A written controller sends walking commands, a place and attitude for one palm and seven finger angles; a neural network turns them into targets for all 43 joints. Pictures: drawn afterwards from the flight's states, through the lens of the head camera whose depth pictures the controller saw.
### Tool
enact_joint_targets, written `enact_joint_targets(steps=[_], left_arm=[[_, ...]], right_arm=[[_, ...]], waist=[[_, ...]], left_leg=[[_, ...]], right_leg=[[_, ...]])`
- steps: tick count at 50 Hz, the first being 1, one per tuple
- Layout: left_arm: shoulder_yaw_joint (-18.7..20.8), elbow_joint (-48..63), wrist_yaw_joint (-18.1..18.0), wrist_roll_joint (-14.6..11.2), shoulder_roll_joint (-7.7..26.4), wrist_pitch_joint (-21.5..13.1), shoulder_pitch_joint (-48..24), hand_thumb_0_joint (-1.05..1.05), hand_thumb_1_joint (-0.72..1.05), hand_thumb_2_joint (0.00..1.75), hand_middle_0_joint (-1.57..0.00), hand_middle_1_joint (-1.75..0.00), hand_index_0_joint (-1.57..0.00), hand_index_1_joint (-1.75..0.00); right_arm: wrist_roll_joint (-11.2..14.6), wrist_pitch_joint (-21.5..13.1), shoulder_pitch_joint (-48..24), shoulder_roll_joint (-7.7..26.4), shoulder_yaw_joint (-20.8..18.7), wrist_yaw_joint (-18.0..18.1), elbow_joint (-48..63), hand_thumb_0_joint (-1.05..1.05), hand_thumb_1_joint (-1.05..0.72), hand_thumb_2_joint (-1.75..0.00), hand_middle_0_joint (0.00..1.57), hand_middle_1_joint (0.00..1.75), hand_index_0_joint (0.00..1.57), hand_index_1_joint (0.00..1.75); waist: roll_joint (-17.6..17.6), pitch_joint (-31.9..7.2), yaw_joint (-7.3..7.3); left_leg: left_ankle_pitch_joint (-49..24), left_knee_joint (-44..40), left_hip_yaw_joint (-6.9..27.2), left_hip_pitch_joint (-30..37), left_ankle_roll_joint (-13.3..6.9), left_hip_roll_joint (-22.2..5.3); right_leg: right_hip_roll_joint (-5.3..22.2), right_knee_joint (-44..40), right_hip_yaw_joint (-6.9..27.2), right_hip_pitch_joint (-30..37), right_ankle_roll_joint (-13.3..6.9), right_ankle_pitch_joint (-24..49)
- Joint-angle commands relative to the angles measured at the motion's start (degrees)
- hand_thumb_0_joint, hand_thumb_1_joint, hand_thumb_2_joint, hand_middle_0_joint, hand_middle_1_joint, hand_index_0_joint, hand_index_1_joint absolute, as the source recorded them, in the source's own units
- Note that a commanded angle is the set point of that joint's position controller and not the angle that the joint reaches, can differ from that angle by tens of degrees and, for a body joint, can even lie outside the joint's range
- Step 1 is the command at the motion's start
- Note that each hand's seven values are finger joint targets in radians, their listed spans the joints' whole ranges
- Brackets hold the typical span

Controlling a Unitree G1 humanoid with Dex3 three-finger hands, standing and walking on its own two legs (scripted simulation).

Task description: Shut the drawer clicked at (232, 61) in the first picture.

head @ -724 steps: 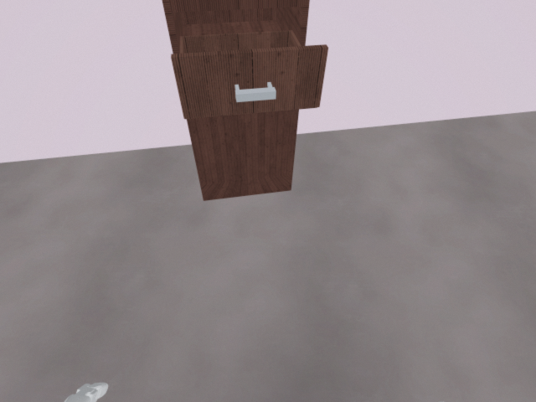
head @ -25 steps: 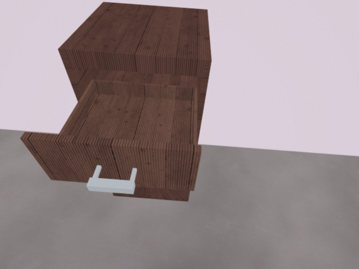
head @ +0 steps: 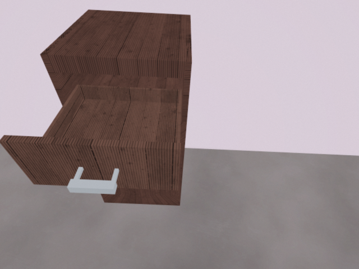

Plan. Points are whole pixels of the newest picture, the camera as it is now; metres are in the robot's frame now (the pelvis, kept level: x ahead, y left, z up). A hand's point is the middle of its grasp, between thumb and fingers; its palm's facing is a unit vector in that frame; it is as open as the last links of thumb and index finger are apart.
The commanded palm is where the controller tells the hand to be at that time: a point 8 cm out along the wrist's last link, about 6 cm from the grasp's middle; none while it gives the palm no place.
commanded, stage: look again from close up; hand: left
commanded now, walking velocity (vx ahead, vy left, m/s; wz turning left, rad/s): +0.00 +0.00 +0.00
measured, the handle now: (95, 179) +0.32 +0.23 +0.01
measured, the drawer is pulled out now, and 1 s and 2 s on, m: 0.30 0.29 0.29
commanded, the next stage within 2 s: raise the hand and make a fist in 0.16 s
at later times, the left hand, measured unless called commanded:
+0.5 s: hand (96, 234) +0.19 +0.18 +0.02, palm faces +0.19 -0.98 -0.09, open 6.9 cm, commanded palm +0.09 +0.22 -0.04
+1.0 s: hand (118, 261) +0.15 +0.13 +0.01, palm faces -0.14 -0.99 -0.01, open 4.3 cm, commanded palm +0.11 +0.22 +0.02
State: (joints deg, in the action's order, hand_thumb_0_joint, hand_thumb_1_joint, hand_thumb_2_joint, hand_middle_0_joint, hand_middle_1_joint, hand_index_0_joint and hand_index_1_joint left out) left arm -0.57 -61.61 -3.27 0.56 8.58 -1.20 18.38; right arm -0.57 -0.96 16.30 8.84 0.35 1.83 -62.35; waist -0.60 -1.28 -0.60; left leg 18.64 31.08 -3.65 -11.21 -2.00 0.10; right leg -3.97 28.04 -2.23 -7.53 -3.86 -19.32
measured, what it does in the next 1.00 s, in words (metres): lowers itself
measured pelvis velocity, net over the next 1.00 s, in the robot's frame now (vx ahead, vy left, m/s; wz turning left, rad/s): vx -0.07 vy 0.00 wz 0.04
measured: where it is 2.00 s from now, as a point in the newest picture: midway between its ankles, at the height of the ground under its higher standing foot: outside the picture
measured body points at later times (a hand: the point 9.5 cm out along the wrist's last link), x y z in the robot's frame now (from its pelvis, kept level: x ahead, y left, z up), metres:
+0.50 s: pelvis -0.03 +0.02 -0.01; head -0.03 -0.01 +0.44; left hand +0.17 +0.23 +0.03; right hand +0.10 -0.23 -0.12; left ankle -0.02 +0.09 -0.73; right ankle -0.04 -0.07 -0.73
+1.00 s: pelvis -0.07 +0.00 -0.05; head -0.05 -0.01 +0.40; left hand +0.15 +0.18 +0.01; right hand +0.12 -0.20 -0.13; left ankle -0.02 +0.09 -0.73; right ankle -0.05 -0.08 -0.73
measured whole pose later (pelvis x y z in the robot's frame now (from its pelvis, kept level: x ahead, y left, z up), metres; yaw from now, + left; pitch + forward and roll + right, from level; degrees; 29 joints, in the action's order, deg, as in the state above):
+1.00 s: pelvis -0.07 +0.00 -0.05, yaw +2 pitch +7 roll -1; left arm -1.8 4.9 12.1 -12.3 12.4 -11.9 21.4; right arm 3.0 -8.2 14.5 11.1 5.2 2.4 -29.0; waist 2.4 -6.3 -0.8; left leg 22.8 54.9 -1.7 -39.3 -2.1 0.4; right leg -2.4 54.2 -5.8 -35.8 -3.9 -26.1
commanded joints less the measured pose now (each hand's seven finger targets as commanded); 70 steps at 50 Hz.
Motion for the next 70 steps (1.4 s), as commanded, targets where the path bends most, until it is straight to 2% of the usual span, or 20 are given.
enact_joint_targets(steps=[1, 12, 13, 14, 15, 16, 17, 21, 23, 25, 28, 31, 35, 41, 48, 51, 57, 62, 66, 70], left_arm=[[0.6, 1.4, 0.3, 0.2, 5.5, -0.7, 4.2, 0.00, 0.90, 0.90, -0.20, -0.30, -0.20, -0.30], [0.3, 0.5, 0.7, 0.1, 5.6, -0.8, 4.2, 0.00, 0.90, 0.90, -0.20, -0.30, -0.20, -0.30], [1.0, -0.9, -1.7, 1.1, 6.8, -2.3, 8.1, 0.00, 0.90, 0.90, -0.20, -0.30, -0.20, -0.30], [5.5, 88.9, -0.8, -11.9, 18.3, -13.2, -32.1, 0.00, 0.90, 0.90, -0.22, -0.32, -0.22, -0.32], [5.6, 77.1, -3.3, -7.2, 14.8, -9.7, -12.3, 0.00, 0.90, 0.90, -0.24, -0.34, -0.24, -0.34], [2.2, 72.8, -6.2, -7.3, 10.8, -6.3, -8.7, 0.00, 0.90, 0.90, -0.26, -0.37, -0.26, -0.37], [-4.5, 56.8, -5.3, -7.6, -3.1, -0.5, 9.3, 0.00, 0.90, 0.90, -0.28, -0.39, -0.28, -0.39], [-3.7, 65.5, -1.3, -8.5, -2.3, -8.6, 5.7, 0.00, 0.90, 0.90, -0.36, -0.47, -0.36, -0.47], [-5.5, 57.0, 3.7, -10.2, -7.5, -14.3, 16.0, 0.00, 0.90, 0.90, -0.40, -0.52, -0.40, -0.52], [-1.7, 57.1, 10.3, -12.8, -5.5, -21.6, 23.6, 0.00, 0.90, 0.90, -0.44, -0.56, -0.44, -0.56], [1.9, 62.9, 17.7, -12.8, 1.2, -30.5, 19.0, 0.00, 0.90, 0.90, -0.50, -0.62, -0.50, -0.62], [11.0, 75.6, 14.3, -10.0, 12.3, -35.1, 8.3, 0.00, 0.90, 0.90, -0.56, -0.69, -0.56, -0.69], [5.7, 88.8, 8.2, -11.9, 5.8, -37.5, -0.3, 0.00, 0.90, 0.90, -0.64, -0.78, -0.64, -0.78], [-3.5, 77.8, 13.7, -12.3, 3.6, -29.6, -0.2, 0.00, 0.90, 0.90, -0.76, -0.91, -0.76, -0.91], [9.0, 77.9, 13.8, -15.1, 11.5, -10.8, 3.9, 0.00, 0.90, 0.90, -0.90, -1.06, -0.90, -1.06], [14.9, 85.3, 6.7, -16.8, 11.6, -13.3, 5.7, 0.00, 0.90, 0.90, -0.96, -1.12, -0.96, -1.12], [6.0, 88.5, 8.0, -12.8, 6.1, -23.3, 16.0, 0.00, 0.90, 0.90, -1.08, -1.25, -1.08, -1.25], [1.6, 88.1, 15.5, -14.8, 5.0, -21.5, 16.1, 0.00, 0.90, 0.90, -1.18, -1.36, -1.18, -1.36], [7.9, 95.1, 11.3, -13.1, 11.1, -20.1, 14.4, 0.00, 0.90, 0.90, -1.26, -1.45, -1.26, -1.45], [5.8, 98.1, 7.2, -13.0, 6.2, -19.1, 16.0, 0.00, 0.90, 0.90, -1.34, -1.53, -1.34, -1.53]], right_arm=[[-0.1, -0.4, 2.4, 3.4, 0.0, 0.3, 1.3, 0.00, -0.90, -0.90, 0.20, 0.30, 0.20, 0.30], [-0.1, -0.9, 1.7, 5.2, 0.2, 0.4, -0.1, 0.00, -0.90, -0.90, 0.20, 0.30, 0.20, 0.30], [0.5, -1.2, -3.3, 6.8, -0.3, 0.2, 4.2, 0.00, -0.90, -0.90, 0.20, 0.30, 0.20, 0.30], [3.5, -9.6, 0.3, 16.4, -2.4, 2.4, 24.2, 0.00, -0.90, -0.90, 0.20, 0.30, 0.20, 0.30], [2.3, -14.9, -5.0, 10.8, 0.1, 3.9, 20.4, 0.00, -0.90, -0.90, 0.20, 0.30, 0.20, 0.30], [2.6, -16.7, -4.1, 11.4, -1.7, 3.8, 17.7, 0.00, -0.90, -0.90, 0.20, 0.30, 0.20, 0.30], [3.4, -16.3, -0.7, 8.3, -1.7, 2.5, 16.0, 0.00, -0.90, -0.90, 0.20, 0.30, 0.20, 0.30], [1.3, -17.8, -4.0, 12.9, -3.2, 1.5, 25.9, 0.00, -0.90, -0.90, 0.20, 0.30, 0.20, 0.30], [0.8, -17.2, -6.5, 12.7, -3.7, 0.3, 28.9, 0.00, -0.90, -0.90, 0.20, 0.30, 0.20, 0.30], [1.0, -16.5, -9.1, 12.6, -4.5, -1.2, 32.0, 0.00, -0.90, -0.90, 0.20, 0.30, 0.20, 0.30], [1.0, -15.4, -11.3, 12.8, -5.1, -3.6, 37.0, 0.00, -0.90, -0.90, 0.20, 0.30, 0.20, 0.30], [0.3, -13.9, -10.8, 11.5, -4.8, -3.2, 38.9, 0.00, -0.90, -0.90, 0.20, 0.30, 0.20, 0.30], [0.7, -13.5, -9.8, 9.8, -3.3, -1.8, 41.8, 0.00, -0.90, -0.90, 0.20, 0.30, 0.20, 0.30], [2.7, -14.1, -8.4, 12.1, -1.6, 0.2, 41.3, 0.00, -0.90, -0.90, 0.20, 0.30, 0.20, 0.30], [3.9, -9.9, -10.3, 10.8, -0.2, 2.4, 45.3, 0.00, -0.90, -0.90, 0.20, 0.30, 0.20, 0.30], [3.1, -10.2, -9.9, 9.2, -0.5, 2.2, 43.7, 0.00, -0.90, -0.90, 0.20, 0.30, 0.20, 0.30], [2.2, -13.7, -6.4, 10.0, -1.9, -0.9, 41.0, 0.00, -0.90, -0.90, 0.20, 0.30, 0.20, 0.30], [3.5, -16.2, -6.0, 12.0, -2.7, -0.2, 41.3, 0.00, -0.90, -0.90, 0.20, 0.30, 0.20, 0.30], [3.0, -16.0, -6.7, 11.7, -2.8, 1.0, 41.6, 0.00, -0.90, -0.90, 0.20, 0.30, 0.20, 0.30], [2.9, -14.8, -6.5, 10.0, -1.9, 0.3, 43.0, 0.00, -0.90, -0.90, 0.20, 0.30, 0.20, 0.30]], waist=[[2.4, 8.3, 0.64], [0.2, 4.3, 0.67], [-1.0, 9.0, 2.46], [10.8, -20.8, -5.63], [23.1, -21.7, -0.04], [19.6, -16.6, -1.59], [10.0, -9.4, -2.39], [-7.4, -1.5, -3.15], [-19.2, 0.5, -0.51], [-21.8, -2.4, 2.53], [-4.1, -7.6, 3.06], [10.8, -12.0, 3.77], [12.4, -15.5, 0.12], [-0.6, -7.1, -4.62], [-3.6, -9.7, 2.83], [-2.7, -11.4, 4.40], [2.8, -13.3, 1.12], [-1.7, -9.2, -1.23], [1.7, -11.6, 1.25], [3.6, -12.5, 1.86]], left_leg=[[-11.8, -7.1, 6.1, -1.4, -0.8, -5.9], [-14.4, -9.2, 6.5, 2.1, -0.9, -6.0], [-20.0, 4.2, 3.6, -4.2, 0.9, -5.3], [-28.8, -5.9, 4.7, 13.4, -0.6, -0.9], [-40.3, -7.6, 4.9, 21.0, -0.5, -3.3], [-41.0, -6.9, 6.3, 14.2, 2.4, -4.4], [-38.8, -6.8, 7.2, 12.1, 1.7, -5.4], [-18.5, 2.1, 8.3, -2.6, 0.3, -2.0], [-10.7, 6.2, 7.4, -12.9, 1.0, -1.1], [-6.6, 9.2, 5.6, -20.1, 1.9, -0.3], [-6.2, 14.8, 3.1, -23.0, 2.6, 0.9], [-1.0, 17.5, 3.8, -24.6, 1.6, 0.1], [7.0, 18.6, 7.4, -21.6, 0.3, -0.7], [12.9, 20.9, 7.2, -29.2, -0.8, -0.2], [6.5, 15.7, 5.2, -26.8, -0.1, 0.4], [0.6, 14.2, 5.4, -23.6, 0.4, -0.2], [-10.4, 15.1, 4.8, -18.4, -0.2, -0.5], [-6.5, 14.7, 6.1, -18.3, -0.7, -0.5], [-6.3, 11.7, 6.2, -14.4, -0.6, -0.6], [-11.8, 10.1, 6.7, -10.6, 0.3, -1.3]], right_leg=[[8.9, -7.4, 8.8, -5.0, 1.0, 15.5], [9.3, -7.2, 8.4, -2.2, 0.9, 17.1], [13.1, -6.8, 12.0, -5.2, 5.5, 49.4], [8.1, -0.4, 6.4, -0.2, 2.5, 38.1], [4.0, 3.4, 3.9, -3.6, 0.5, 20.1], [4.6, 4.5, 0.5, -7.3, 1.5, 7.4], [4.6, 5.0, -0.9, -12.7, 2.4, 5.3], [4.0, 2.7, -2.8, -18.9, 2.6, 8.2], [3.4, 7.0, -3.6, -23.8, 3.2, 5.9], [3.5, 11.0, -2.4, -24.2, 3.3, 5.9], [4.5, 17.6, 0.1, -25.7, 1.8, 8.0], [3.8, 22.0, 1.2, -31.9, 0.7, -2.7], [3.2, 21.4, 2.2, -36.1, 0.8, -9.1], [4.2, 12.2, 7.9, -35.1, 2.7, -20.4], [6.5, 6.9, 9.9, -20.6, 3.5, -19.2], [5.4, 9.3, 7.0, -17.3, 3.3, -7.4], [4.5, 15.1, 2.9, -19.3, 4.2, 14.7], [4.8, 11.5, 3.5, -21.8, 5.0, 9.1], [4.0, 12.2, 0.8, -20.9, 3.0, 4.7], [3.4, 14.0, -1.9, -20.3, 2.4, 8.5]])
